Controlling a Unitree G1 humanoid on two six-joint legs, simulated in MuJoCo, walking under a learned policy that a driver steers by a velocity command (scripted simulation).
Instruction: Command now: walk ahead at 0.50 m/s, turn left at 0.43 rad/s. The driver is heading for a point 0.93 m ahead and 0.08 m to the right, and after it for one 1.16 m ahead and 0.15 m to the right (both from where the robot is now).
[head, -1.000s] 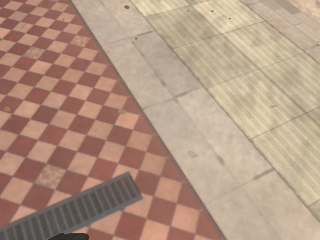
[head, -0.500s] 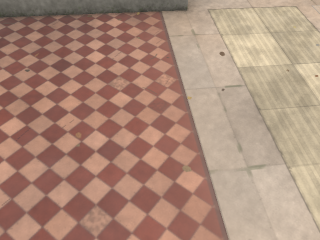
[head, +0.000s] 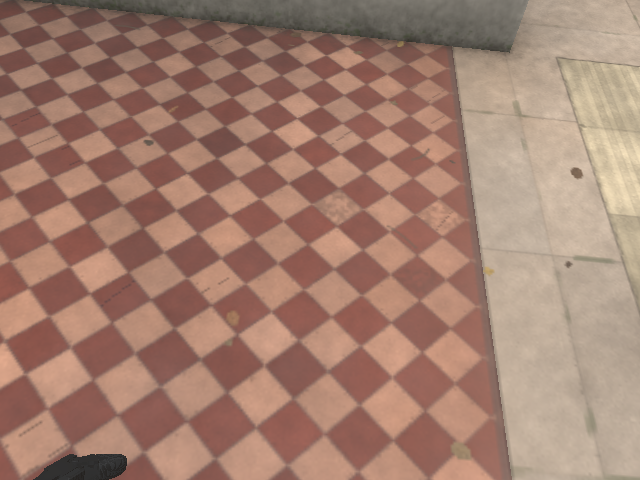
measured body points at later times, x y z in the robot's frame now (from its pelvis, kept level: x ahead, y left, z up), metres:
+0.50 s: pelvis +0.31 -0.05 +0.00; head +0.34 -0.06 +0.44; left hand +0.32 +0.22 -0.13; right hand +0.48 -0.30 -0.11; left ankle +0.38 +0.12 -0.68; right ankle +0.31 -0.14 -0.75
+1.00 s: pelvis +0.58 +0.03 +0.00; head +0.60 +0.04 +0.45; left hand +0.69 +0.31 -0.12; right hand +0.67 -0.24 -0.12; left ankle +0.58 +0.12 -0.75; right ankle +0.65 -0.13 -0.67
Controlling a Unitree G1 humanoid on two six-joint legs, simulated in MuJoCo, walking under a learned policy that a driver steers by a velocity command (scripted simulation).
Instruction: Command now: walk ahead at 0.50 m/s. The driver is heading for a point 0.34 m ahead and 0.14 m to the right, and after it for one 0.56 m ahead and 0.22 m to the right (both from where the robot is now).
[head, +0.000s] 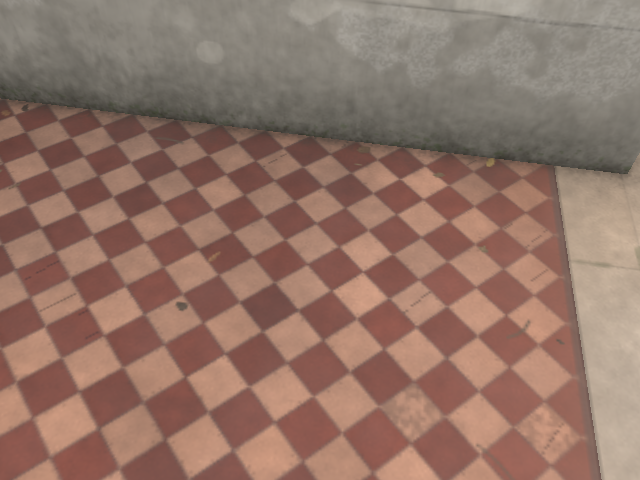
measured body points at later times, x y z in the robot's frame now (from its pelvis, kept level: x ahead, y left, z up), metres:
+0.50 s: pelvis +0.27 -0.09 +0.00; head +0.30 -0.11 +0.44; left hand +0.41 +0.17 -0.11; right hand +0.36 -0.38 -0.11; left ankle +0.32 +0.08 -0.67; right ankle +0.28 -0.16 -0.75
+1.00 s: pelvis +0.50 -0.10 -0.01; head +0.54 -0.10 +0.44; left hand +0.72 +0.11 -0.13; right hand +0.53 -0.38 -0.12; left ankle +0.60 -0.03 -0.75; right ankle +0.44 -0.23 -0.70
